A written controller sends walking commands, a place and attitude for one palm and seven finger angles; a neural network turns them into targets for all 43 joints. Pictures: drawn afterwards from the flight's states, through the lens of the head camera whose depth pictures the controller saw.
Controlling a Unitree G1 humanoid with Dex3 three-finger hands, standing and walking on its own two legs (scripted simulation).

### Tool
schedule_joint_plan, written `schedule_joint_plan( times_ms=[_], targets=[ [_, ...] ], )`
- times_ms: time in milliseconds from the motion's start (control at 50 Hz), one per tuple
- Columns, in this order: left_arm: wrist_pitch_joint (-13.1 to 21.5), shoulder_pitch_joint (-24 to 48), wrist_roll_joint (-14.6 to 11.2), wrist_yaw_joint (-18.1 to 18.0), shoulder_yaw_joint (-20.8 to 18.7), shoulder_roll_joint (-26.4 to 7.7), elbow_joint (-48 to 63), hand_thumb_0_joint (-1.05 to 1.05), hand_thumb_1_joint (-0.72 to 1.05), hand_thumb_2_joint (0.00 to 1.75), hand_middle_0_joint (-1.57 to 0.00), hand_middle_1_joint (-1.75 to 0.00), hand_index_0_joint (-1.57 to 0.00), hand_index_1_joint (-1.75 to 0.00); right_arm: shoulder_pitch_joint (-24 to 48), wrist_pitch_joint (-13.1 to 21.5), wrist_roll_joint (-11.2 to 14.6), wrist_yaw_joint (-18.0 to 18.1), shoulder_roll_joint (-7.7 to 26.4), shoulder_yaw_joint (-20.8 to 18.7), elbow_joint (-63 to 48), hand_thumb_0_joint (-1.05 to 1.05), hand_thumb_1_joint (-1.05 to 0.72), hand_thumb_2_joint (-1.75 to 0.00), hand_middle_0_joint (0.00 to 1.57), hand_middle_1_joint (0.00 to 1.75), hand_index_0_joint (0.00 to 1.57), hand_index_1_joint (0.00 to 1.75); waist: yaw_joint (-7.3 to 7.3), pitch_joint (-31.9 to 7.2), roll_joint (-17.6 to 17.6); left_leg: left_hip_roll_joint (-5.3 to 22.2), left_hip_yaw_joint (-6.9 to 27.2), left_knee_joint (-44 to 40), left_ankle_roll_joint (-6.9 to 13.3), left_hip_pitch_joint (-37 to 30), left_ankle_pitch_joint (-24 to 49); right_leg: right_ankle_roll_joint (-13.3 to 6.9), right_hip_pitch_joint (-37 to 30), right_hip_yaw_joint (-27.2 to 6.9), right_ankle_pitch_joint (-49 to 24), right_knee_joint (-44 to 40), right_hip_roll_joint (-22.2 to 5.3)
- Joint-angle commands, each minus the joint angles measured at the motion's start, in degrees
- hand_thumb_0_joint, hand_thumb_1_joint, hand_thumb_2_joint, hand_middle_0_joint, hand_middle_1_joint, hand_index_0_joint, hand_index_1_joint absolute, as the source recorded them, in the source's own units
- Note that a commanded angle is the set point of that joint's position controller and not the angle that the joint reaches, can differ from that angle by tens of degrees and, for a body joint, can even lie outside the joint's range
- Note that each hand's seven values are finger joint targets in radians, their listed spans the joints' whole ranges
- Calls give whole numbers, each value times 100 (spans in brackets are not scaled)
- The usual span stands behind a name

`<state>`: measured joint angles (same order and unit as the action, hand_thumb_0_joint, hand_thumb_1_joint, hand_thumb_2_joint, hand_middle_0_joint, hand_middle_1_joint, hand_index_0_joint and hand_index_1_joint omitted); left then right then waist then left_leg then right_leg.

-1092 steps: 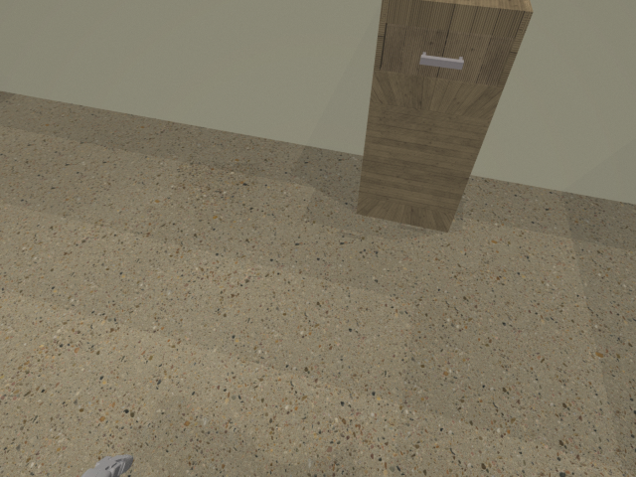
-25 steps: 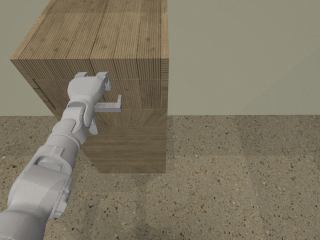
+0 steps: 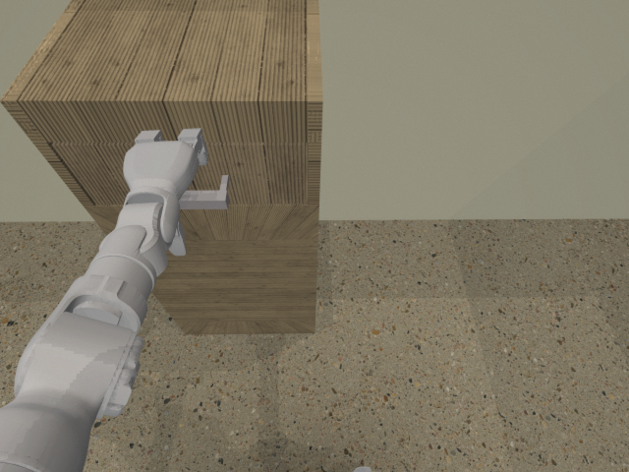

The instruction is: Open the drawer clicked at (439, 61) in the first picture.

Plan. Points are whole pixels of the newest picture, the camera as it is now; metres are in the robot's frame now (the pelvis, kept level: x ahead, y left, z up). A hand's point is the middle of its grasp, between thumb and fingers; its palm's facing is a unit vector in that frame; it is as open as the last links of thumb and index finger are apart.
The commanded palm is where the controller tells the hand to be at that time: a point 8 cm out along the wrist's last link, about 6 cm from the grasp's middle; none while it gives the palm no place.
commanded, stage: lower the fingers behind the handle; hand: left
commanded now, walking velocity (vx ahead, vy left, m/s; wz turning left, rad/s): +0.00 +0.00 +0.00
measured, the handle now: (188, 190) +0.53 +0.19 +0.00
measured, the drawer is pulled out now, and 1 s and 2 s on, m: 0.00 0.00 0.00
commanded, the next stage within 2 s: lift the fingers back up to retry in 1.06 s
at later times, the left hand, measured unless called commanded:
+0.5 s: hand (178, 195) +0.48 +0.18 +0.04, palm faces +0.02 -0.01 -1.00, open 13.8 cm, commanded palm +0.48 +0.17 +0.06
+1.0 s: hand (179, 196) +0.48 +0.18 +0.04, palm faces +0.04 +0.00 -1.00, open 13.8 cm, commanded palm +0.48 +0.17 +0.05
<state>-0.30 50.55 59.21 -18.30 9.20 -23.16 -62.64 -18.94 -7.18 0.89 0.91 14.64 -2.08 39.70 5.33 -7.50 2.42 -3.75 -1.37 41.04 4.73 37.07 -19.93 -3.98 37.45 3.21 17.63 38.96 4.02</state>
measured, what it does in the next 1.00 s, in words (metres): shifts its weight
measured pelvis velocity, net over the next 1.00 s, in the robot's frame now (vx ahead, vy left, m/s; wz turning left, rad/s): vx -0.06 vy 0.03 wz -0.01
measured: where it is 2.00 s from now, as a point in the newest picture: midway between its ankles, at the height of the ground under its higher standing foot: outside the picture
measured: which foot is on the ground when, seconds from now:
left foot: down 0.00-1.00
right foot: down 0.00-1.00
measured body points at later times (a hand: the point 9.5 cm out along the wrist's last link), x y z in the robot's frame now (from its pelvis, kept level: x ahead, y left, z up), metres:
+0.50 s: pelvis -0.04 +0.01 -0.02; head +0.05 +0.02 +0.42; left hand +0.48 +0.18 +0.10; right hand -0.03 -0.26 -0.14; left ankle -0.01 +0.07 -0.71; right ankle +0.00 -0.08 -0.71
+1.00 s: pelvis -0.06 +0.03 -0.04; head +0.04 +0.05 +0.39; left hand +0.48 +0.18 +0.10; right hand -0.05 -0.24 -0.16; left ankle -0.01 +0.07 -0.71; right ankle +0.00 -0.08 -0.71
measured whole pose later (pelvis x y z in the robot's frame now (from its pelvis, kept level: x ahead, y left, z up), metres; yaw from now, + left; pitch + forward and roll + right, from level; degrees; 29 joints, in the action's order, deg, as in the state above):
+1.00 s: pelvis -0.06 +0.03 -0.04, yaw -1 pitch +21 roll -3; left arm -9.7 65.7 59.5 -17.5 13.2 -23.3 -69.9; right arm -21.2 -4.1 1.1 2.2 15.0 1.0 38.1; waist 10.1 -8.9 2.5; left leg -4.4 -3.0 56.1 7.0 56.0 -21.1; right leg -1.5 55.7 3.5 18.2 52.9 2.4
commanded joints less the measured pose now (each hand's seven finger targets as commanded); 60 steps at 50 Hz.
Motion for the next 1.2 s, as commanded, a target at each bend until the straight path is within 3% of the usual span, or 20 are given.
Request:
schedule_joint_plan(
  times_ms=[0,60,100,180,200,220,280,400,460,540,560,580,620,820,880,900,960,1080,1140,1180],
  targets=[
    [-52,2588,163,-46,-51,-742,572,0,-50,30,-30,-120,-30,-120,-592,117,9,56,874,-271,-413,0,-90,-90,20,30,20,30,418,-1603,-176,176,298,-320,-139,-878,1076,143,-502,-493,-709,-470,-130],
    [-115,2658,154,-21,81,-605,378,0,-50,30,-30,-120,-30,-120,-657,146,15,54,891,-262,-385,0,-90,-90,20,30,20,30,540,-1479,-286,185,303,-260,-124,-726,848,168,-292,-481,-501,-463,-124],
    [-175,2699,191,-24,13,-748,240,0,-50,30,-30,-120,-30,-120,-695,162,20,57,919,-242,-375,0,-90,-90,20,30,20,30,550,-1418,-261,187,326,-226,-129,-591,690,163,-144,-463,-344,-403,-122],
    [-238,2854,194,-4,195,-516,144,0,-50,30,-30,-120,-30,-120,-772,186,4,34,921,-242,-354,0,-90,-90,20,30,20,30,629,-1479,-153,205,366,-134,-133,-567,573,161,124,-419,-210,-296,-105],
    [-292,2670,211,-2,96,-616,-73,0,-50,30,-30,-120,-30,-120,-786,185,13,40,928,-239,-354,0,-90,-90,20,30,20,30,602,-1384,-250,199,365,-122,-128,-442,423,160,175,-410,-81,-301,-103],
    [-316,2813,215,4,168,-592,-52,0,-50,30,-30,-120,-30,-120,-791,186,19,46,950,-215,-358,0,-90,-90,20,30,20,30,666,-1317,-297,213,402,-118,-133,-357,340,166,265,-392,-21,-257,-105],
    [-354,2783,206,38,217,-514,-178,0,-50,30,-30,-120,-30,-120,-830,207,9,44,952,-206,-377,0,-90,-90,20,30,20,30,652,-1373,-170,224,429,-72,-142,-341,263,155,424,-359,62,-167,-99],
    [-466,2734,200,105,175,-630,-488,0,-50,30,-30,-120,-30,-120,-880,239,24,80,1002,-162,-436,0,-90,-90,20,30,20,30,688,-1265,-311,234,475,20,-121,61,-237,168,668,-351,412,-45,-103],
    [-498,2940,174,130,330,-467,-470,0,-50,30,-30,-120,-30,-120,-899,274,17,86,1014,-160,-447,0,-90,-90,20,30,20,30,784,-1242,-268,259,529,56,-112,100,-430,183,905,-321,528,33,-107],
    [-554,2860,176,188,178,-663,-576,0,-50,30,-30,-120,-30,-120,-927,297,5,121,1045,-147,-463,0,-90,-90,20,30,20,30,769,-1350,-323,270,533,181,-101,270,-486,173,969,-321,582,149,-102],
    [-582,2851,208,198,176,-745,-629,0,-50,30,-30,-120,-30,-120,-924,287,27,138,1047,-119,-489,0,-90,-90,20,30,20,30,765,-1277,-282,280,567,157,-107,311,-586,179,1058,-305,655,179,-115],
    [-602,2950,176,214,322,-571,-571,0,-50,30,-30,-120,-30,-120,-898,305,26,138,1041,-115,-512,0,-90,-90,20,30,20,30,802,-1220,-235,277,580,146,-101,336,-734,187,1175,-299,745,186,-110],
    [-632,3052,193,219,201,-766,-599,0,-50,30,-30,-120,-30,-120,-885,338,34,171,1071,-105,-511,0,-90,-90,20,30,20,30,832,-1153,-220,306,637,134,-100,424,-960,189,1308,-284,857,247,-128],
    [-885,3358,163,272,316,-645,-578,0,-50,30,-30,-120,-30,-120,-871,402,52,211,1125,-71,-551,0,-90,-90,20,30,20,30,902,-1317,-53,486,1136,103,-175,82,-1358,203,1983,-173,912,590,-155],
    [-936,3448,123,316,483,-373,-515,0,-50,30,-30,-120,-30,-120,-873,407,45,192,1117,-82,-555,0,-90,-90,20,30,20,30,913,-1371,-8,536,1291,94,-210,-67,-1403,208,2165,-147,892,671,-159],
    [-946,3426,149,310,310,-586,-582,0,-50,30,-30,-120,-30,-120,-885,408,41,203,1146,-80,-529,0,-90,-90,20,30,20,30,887,-1404,-6,558,1310,103,-225,-68,-1380,204,2165,-149,862,703,-168],
    [-971,3492,110,368,477,-384,-505,0,-50,30,-30,-120,-30,-120,-888,407,31,197,1125,-75,-542,0,-90,-90,20,30,20,30,916,-1390,0,564,1341,122,-232,-76,-1367,209,2211,-134,855,726,-168],
    [-972,3378,100,469,364,-527,-559,0,-50,30,-30,-120,-30,-120,-904,384,51,214,1124,-56,-554,0,-90,-90,20,30,20,30,877,-1374,-101,533,1277,176,-213,64,-1286,198,2100,-155,841,725,-163],
    [-959,3461,78,512,405,-522,-497,0,-50,30,-30,-120,-30,-120,-882,376,58,230,1105,-43,-557,0,-90,-90,20,30,20,30,936,-1258,-218,520,1226,176,-182,176,-1304,201,2044,-157,860,678,-165],
    [-923,3560,66,510,469,-436,-387,0,-50,30,-30,-120,-30,-120,-912,377,52,225,1103,-52,-560,0,-90,-90,20,30,20,30,919,-1340,50,562,1313,164,-230,-43,-1304,205,2175,-153,818,718,-177]
  ],
)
